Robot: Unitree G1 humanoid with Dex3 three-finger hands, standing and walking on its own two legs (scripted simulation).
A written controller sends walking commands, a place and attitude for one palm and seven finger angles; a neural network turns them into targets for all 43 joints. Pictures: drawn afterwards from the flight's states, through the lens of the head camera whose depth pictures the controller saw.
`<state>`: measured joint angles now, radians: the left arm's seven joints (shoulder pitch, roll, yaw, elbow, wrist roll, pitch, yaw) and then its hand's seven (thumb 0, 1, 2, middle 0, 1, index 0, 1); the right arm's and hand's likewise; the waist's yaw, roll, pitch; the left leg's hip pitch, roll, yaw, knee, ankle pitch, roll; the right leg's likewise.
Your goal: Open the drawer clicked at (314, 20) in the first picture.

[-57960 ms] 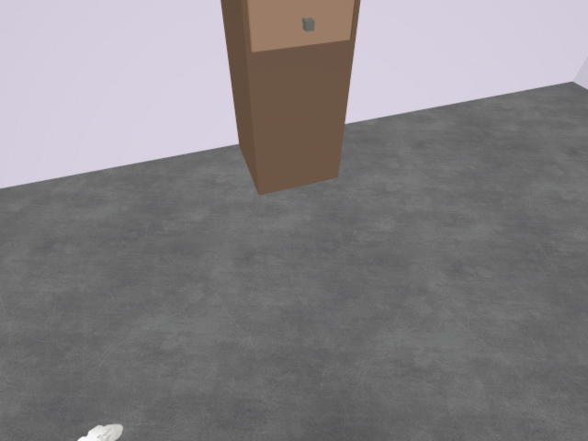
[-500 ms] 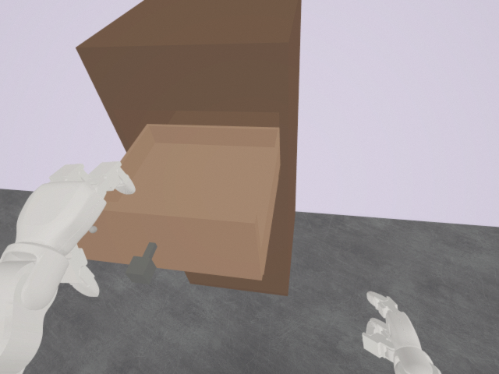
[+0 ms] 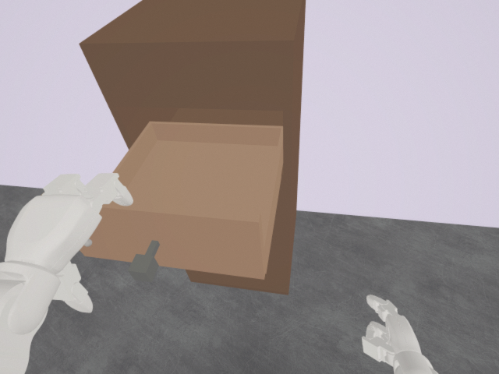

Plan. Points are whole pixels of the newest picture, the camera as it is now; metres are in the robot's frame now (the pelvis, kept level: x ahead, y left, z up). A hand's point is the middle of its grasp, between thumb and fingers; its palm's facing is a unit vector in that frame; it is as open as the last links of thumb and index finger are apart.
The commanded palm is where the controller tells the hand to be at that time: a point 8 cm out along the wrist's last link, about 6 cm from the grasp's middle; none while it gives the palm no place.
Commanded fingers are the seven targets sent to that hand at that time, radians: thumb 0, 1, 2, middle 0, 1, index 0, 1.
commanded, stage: draw the hand back to the body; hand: left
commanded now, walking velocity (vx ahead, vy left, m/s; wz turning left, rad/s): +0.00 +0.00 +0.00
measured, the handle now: (148, 259) +0.27 +0.24 +0.03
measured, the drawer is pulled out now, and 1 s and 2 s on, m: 0.30 0.30 0.30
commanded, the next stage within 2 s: step back with the hand held close in 1.06 s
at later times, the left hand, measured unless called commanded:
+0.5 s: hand (105, 209) +0.23 +0.21 +0.22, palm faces +0.39 -0.84 -0.37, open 11.8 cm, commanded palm +0.18 +0.26 +0.22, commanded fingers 0.00 0.31 0.64 -0.24 -0.68 -0.24 -0.68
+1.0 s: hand (104, 220) +0.22 +0.21 +0.20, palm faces +0.42 -0.82 -0.39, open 7.8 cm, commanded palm +0.17 +0.26 +0.22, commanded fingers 0.00 0.90 0.90 -0.20 -0.30 -0.20 -0.30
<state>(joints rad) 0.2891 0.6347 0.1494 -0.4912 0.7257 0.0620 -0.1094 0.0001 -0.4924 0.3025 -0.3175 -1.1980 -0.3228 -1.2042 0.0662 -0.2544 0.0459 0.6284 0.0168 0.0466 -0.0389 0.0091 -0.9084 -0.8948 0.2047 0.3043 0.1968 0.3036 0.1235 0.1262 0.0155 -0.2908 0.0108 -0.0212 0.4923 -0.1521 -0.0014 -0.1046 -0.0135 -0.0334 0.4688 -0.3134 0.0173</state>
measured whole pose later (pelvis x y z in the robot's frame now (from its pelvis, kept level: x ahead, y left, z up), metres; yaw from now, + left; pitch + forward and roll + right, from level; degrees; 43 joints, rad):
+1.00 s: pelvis +0.03 -0.02 +0.01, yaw -2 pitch -4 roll +0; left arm 0.46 0.34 0.35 -0.53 -0.09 -0.10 0.09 0.01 0.79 0.86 -0.22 -0.36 -0.22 -0.37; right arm 0.15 -0.21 0.01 0.64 -0.01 -0.09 -0.09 0.01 -0.91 -0.89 0.21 0.30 0.20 0.30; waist 0.08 0.08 0.03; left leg -0.17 0.05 0.00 0.39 -0.16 -0.03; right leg 0.03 0.02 -0.01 0.32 -0.28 -0.01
